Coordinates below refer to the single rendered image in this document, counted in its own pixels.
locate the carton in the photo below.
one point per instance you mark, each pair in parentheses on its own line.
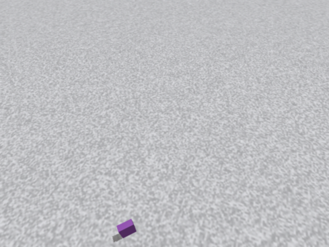
(126,228)

